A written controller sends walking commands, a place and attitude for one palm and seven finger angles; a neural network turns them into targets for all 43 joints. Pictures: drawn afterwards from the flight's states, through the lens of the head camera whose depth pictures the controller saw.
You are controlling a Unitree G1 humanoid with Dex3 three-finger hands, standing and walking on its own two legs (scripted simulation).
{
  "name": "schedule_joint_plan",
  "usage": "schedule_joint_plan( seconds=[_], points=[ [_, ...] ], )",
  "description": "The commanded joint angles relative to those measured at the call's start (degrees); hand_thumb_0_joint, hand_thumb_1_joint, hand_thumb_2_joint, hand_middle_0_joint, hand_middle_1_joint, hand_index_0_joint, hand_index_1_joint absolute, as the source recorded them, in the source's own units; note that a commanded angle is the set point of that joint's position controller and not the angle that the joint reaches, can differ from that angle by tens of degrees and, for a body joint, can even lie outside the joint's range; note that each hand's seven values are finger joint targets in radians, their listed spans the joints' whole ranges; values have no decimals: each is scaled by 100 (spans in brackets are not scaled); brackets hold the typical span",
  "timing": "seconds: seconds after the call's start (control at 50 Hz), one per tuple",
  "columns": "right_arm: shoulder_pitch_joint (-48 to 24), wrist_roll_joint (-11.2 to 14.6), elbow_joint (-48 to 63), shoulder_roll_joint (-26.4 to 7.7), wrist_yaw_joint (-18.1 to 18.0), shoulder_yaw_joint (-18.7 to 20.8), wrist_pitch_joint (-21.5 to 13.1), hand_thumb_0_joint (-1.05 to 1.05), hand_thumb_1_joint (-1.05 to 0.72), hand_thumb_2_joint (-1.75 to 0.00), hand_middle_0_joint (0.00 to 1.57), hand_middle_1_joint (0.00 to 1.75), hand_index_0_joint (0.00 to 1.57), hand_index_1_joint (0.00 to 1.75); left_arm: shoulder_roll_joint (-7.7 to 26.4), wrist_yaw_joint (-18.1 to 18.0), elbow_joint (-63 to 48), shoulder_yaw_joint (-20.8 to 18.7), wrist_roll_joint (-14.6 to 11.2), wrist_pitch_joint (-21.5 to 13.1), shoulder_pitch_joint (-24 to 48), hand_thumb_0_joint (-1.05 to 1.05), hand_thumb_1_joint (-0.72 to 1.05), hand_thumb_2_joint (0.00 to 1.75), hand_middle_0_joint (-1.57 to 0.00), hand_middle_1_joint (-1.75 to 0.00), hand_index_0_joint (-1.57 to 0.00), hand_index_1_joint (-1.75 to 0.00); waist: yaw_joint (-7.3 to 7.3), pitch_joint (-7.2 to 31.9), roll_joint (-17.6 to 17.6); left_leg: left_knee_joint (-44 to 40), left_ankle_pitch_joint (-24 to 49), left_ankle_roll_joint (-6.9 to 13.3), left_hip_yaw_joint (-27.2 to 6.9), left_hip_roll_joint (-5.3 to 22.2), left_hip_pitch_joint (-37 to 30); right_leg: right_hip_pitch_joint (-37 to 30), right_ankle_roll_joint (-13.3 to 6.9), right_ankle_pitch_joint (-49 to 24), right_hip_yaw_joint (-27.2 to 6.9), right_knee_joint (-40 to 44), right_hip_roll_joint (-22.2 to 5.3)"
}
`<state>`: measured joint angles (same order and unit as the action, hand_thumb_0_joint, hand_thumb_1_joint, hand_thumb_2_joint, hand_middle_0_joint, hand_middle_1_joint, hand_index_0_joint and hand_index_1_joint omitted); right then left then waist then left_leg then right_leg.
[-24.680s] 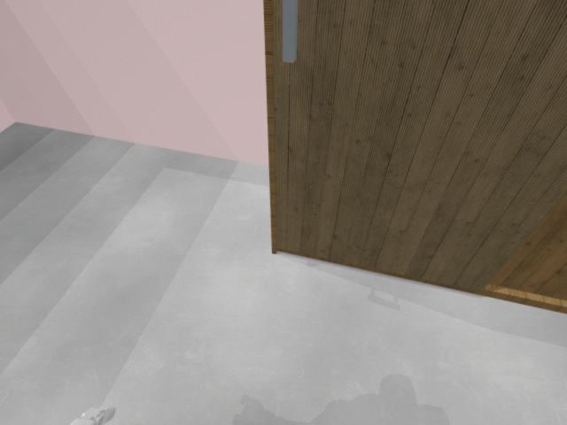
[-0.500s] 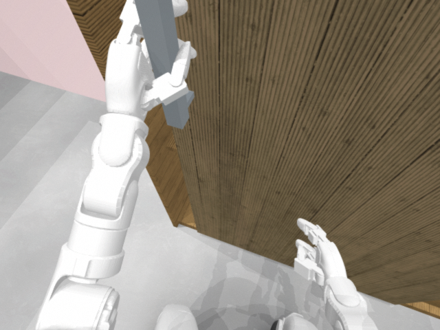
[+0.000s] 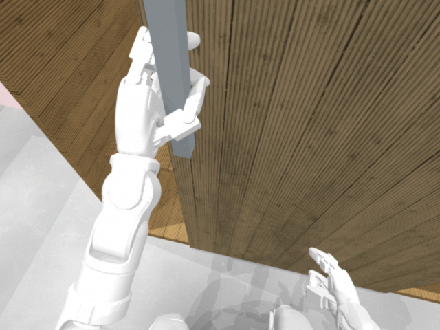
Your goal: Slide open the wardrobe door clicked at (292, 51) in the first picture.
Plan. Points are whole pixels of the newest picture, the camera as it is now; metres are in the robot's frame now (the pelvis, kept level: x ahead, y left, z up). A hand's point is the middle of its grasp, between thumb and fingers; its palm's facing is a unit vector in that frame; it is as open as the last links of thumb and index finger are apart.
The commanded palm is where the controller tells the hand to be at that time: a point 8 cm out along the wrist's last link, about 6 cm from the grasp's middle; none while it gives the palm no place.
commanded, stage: step sideways, sliding the door along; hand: left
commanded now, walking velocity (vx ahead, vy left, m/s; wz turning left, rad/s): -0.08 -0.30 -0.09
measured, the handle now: (182, 79) +0.37 +0.13 +0.23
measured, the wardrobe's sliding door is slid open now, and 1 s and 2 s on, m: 0.27 0.60 0.70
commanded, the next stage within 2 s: stop walking and hold the door there in 1.70 s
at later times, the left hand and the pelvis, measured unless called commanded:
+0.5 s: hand (345, 149) +0.32 -0.07 +0.22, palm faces -0.11 -0.99 -0.09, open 7.6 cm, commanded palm +0.31 -0.03 +0.21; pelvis -0.05 -0.13 -0.02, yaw -3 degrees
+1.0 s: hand out of the picture +0.31 -0.22 +0.23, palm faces -0.08 -1.00 -0.03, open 7.0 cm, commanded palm +0.30 -0.18 +0.21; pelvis -0.07 -0.29 -0.03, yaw -2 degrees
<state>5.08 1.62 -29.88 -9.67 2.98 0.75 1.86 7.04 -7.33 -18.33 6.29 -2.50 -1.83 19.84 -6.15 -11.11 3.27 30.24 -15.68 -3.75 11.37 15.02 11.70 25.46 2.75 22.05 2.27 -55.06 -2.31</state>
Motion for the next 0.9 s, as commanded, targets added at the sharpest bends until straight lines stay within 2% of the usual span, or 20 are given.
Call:
schedule_joint_plan(
  seconds=[0.0,0.06,0.08,0.12,0.14,0.18,0.24,0.34,0.36,0.4,0.42,0.48,0.6,0.68,0.7,0.74,0.76,0.78,0.8,0.88],
  points=[
    [-571,39,854,-898,-128,354,-348,0,-90,-90,20,30,20,30,238,385,-1449,352,-25,-649,2309,0,90,90,-45,-140,-45,-140,810,2775,1368,-215,5195,693,-437,1032,-2268,-97,-11,-160,320,1302,223],
    [-671,121,858,-766,-119,254,-443,0,-90,-90,20,30,20,30,203,325,-1417,353,-59,-685,2224,0,90,90,-45,-140,-45,-140,741,2821,1251,351,4387,500,-421,803,-1798,-1085,-91,-1058,351,2733,303],
    [-720,177,853,-690,-131,211,-456,0,-90,-90,20,30,20,30,310,302,-1468,292,-44,-679,2213,0,90,90,-45,-140,-45,-140,669,2901,626,864,3353,398,-398,485,-1291,-1704,-161,-2082,170,3254,66],
    [-901,180,914,-357,-243,97,-498,0,-90,-90,20,30,20,30,681,193,-1524,131,4,-645,1998,0,90,90,-45,-140,-45,-140,515,2990,-1752,2476,-1628,206,-278,-779,933,-2937,-854,-6566,-1235,2875,-1412],
    [-1054,22,808,-326,-325,-4,-601,0,-90,-90,20,30,20,30,820,154,-1428,-26,7,-606,1718,0,90,90,-45,-140,-45,-140,302,2865,-1993,3170,-2458,286,-685,-1141,1231,-2480,-980,-7170,-1399,2861,-1595],
    [-907,92,678,-424,-346,124,-613,0,-90,-90,20,30,20,30,447,238,-1995,359,-109,-676,2153,0,90,90,-45,-140,-45,-140,414,2911,-2591,3850,-2270,177,-1097,-1065,1626,-2736,-1117,-6338,-1556,2675,-1480],
    [-928,40,483,-416,-364,72,-377,0,-90,-90,20,30,20,30,454,86,-1746,-1,-121,-769,2400,0,90,90,-45,-140,-45,-140,516,3107,-2046,2833,-1933,78,-792,-1085,1729,-3398,-1342,-6278,-1110,2481,-1358],
    [-748,-48,366,-565,-473,199,-32,0,-90,-90,20,30,20,30,817,163,-1153,-348,-43,-826,2636,0,90,90,-45,-140,-45,-140,607,3397,-932,-26,-66,93,-350,-959,36,-2383,-1146,-4521,-916,2072,-1042],
    [-631,-52,332,-688,-503,277,7,0,-90,-90,20,30,20,30,949,181,-998,-421,-61,-825,2782,0,90,90,-45,-140,-45,-140,754,3432,-459,-717,985,236,-623,-585,-1127,-1349,-878,-3438,-709,1529,-805],
    [-694,-54,580,-941,-451,414,86,0,-90,-90,20,30,20,30,661,291,-759,-104,-75,-740,2876,0,90,90,-45,-140,-45,-140,594,3312,1395,-796,4617,1447,-3553,2020,-2568,1083,-182,846,-359,-512,159],
    [-948,35,614,-882,-331,308,81,0,-90,-90,20,30,20,30,511,371,-134,-195,-58,-634,2929,0,90,90,-45,-140,-45,-140,545,3167,564,-854,3963,1700,-3249,2088,-2104,1038,-218,583,-834,-1074,14],
    [-881,-4,431,-890,-373,213,55,0,-90,-90,20,30,20,30,714,370,-302,-289,-93,-637,3618,0,90,90,-45,-140,-45,-140,618,2398,435,-1062,2710,1429,-2288,1747,-1207,1141,-158,-101,-731,-1076,-306],
    [-486,65,413,-1029,-476,268,11,0,-90,-90,20,30,20,30,610,403,296,-249,-116,-474,3384,0,90,90,-45,-140,-45,-140,670,2447,921,-892,2226,849,-465,891,-838,-559,-60,-238,376,1186,-3],
    [-486,183,348,-873,-459,181,-109,0,-90,-90,20,30,20,30,829,289,527,-548,-183,-461,3376,0,90,90,-45,-140,-45,-140,549,2783,675,337,1281,530,-290,320,-376,-1862,-143,-614,697,2826,258],
    [-406,204,281,-808,-449,154,-151,0,-90,-90,20,30,20,30,1135,224,547,-744,-131,-426,3349,0,90,90,-45,-140,-45,-140,524,2819,-15,1141,724,377,-111,-106,80,-2243,-369,-842,250,3288,-138],
    [-840,145,370,-543,-549,72,-226,0,-90,-90,20,30,20,30,1747,55,449,-1232,-144,-386,3435,0,90,90,-45,-140,-45,-140,196,2664,-2251,3614,-2450,203,-440,-963,2405,-2991,-1328,-2654,-1734,3607,-1870],
    [-874,65,254,-523,-589,0,-291,0,-90,-90,20,30,20,30,1711,10,337,-1244,-144,-387,3542,0,90,90,-45,-140,-45,-140,219,2664,-1655,3954,-2246,258,-794,-808,2458,-2840,-1438,-3145,-1596,3452,-1975],
    [-749,85,156,-600,-591,79,-278,0,-90,-90,20,30,20,30,1402,86,158,-948,-159,-350,3771,0,90,90,-45,-140,-45,-140,321,2708,-2022,3975,-1930,214,-987,-757,2371,-2932,-1304,-2634,-1285,3283,-1656],
    [-871,104,96,-676,-640,96,-260,0,-90,-90,20,30,20,30,1711,-6,-25,-1289,-143,-332,3879,0,90,90,-45,-140,-45,-140,356,2666,-1995,3941,-1799,200,-891,-769,2478,-3001,-1448,-2713,-1320,3165,-1640],
    [-616,-1,25,-708,-681,66,-9,0,-90,-90,20,30,20,30,979,16,417,-865,-138,-345,3955,0,90,90,-45,-140,-45,-140,449,2763,-1935,2210,-1235,243,-453,-880,1470,-2578,-1380,-2511,-435,3055,-1354]
  ],
)
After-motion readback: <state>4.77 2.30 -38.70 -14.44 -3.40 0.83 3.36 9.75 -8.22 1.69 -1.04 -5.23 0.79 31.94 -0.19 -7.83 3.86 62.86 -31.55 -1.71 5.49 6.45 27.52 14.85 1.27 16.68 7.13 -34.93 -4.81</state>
